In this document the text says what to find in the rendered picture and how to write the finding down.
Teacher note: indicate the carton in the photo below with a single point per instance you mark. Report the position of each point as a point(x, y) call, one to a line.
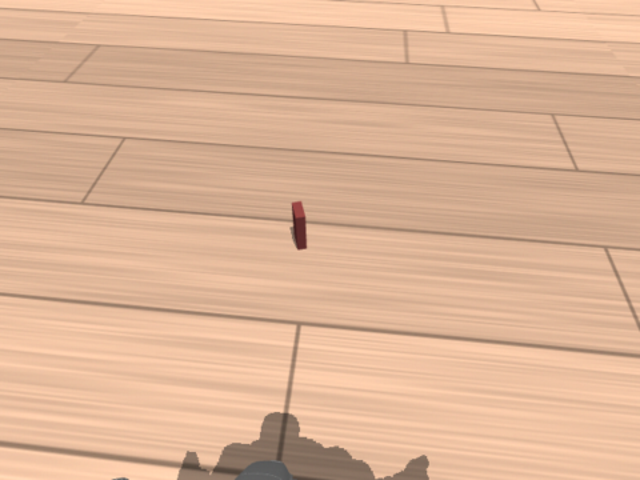
point(299, 223)

